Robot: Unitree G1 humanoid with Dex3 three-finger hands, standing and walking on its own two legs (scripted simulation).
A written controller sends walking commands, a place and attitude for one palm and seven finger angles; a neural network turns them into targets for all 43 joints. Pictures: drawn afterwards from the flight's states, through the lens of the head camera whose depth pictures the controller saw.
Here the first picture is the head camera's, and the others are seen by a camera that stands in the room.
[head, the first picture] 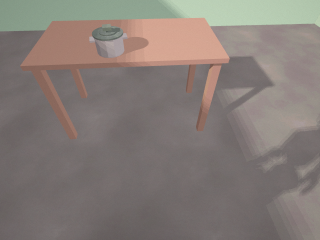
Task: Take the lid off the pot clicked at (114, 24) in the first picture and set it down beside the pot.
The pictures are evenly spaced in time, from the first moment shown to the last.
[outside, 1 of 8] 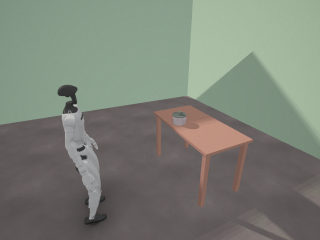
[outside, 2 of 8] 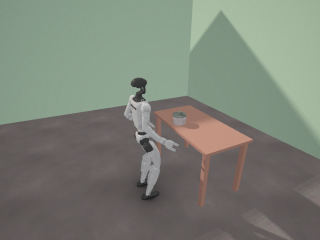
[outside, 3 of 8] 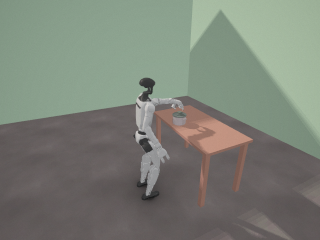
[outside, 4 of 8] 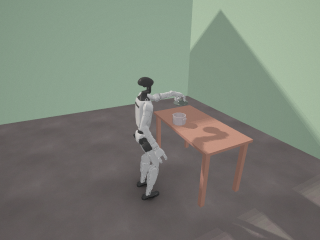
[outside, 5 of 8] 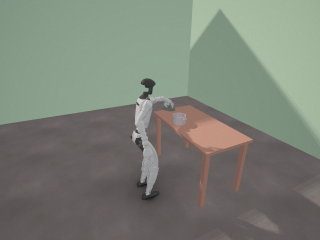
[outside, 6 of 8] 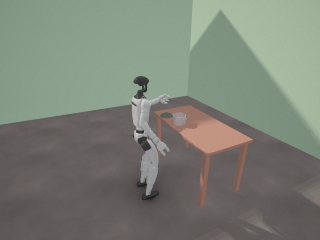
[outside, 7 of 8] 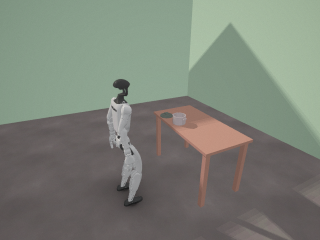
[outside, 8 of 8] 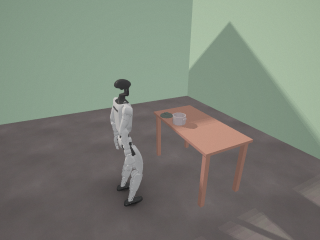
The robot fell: no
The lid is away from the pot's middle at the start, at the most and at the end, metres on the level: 0.00 0.25 0.24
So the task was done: yes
